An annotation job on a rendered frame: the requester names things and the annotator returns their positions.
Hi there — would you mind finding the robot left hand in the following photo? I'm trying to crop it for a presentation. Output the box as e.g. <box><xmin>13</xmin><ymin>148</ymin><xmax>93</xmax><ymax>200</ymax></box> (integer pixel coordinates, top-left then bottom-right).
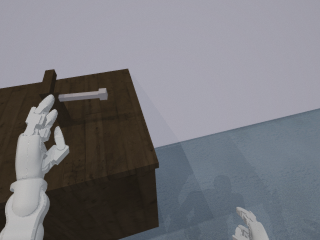
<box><xmin>15</xmin><ymin>94</ymin><xmax>70</xmax><ymax>181</ymax></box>

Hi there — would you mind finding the robot right hand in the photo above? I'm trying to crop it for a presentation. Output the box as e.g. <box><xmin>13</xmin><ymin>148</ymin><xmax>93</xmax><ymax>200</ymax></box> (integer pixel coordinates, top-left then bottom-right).
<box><xmin>232</xmin><ymin>207</ymin><xmax>269</xmax><ymax>240</ymax></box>

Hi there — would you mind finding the counter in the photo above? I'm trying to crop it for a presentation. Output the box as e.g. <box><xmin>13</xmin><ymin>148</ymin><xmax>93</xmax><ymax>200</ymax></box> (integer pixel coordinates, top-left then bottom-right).
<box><xmin>0</xmin><ymin>68</ymin><xmax>159</xmax><ymax>240</ymax></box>

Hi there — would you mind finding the tap lever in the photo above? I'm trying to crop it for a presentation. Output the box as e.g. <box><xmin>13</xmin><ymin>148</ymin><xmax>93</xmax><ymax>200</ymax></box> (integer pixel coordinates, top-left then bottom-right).
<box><xmin>58</xmin><ymin>88</ymin><xmax>108</xmax><ymax>102</ymax></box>

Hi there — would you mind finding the robot left forearm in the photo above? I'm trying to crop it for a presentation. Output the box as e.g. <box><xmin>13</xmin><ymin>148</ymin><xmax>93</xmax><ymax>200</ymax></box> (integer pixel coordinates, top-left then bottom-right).
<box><xmin>0</xmin><ymin>177</ymin><xmax>50</xmax><ymax>240</ymax></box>

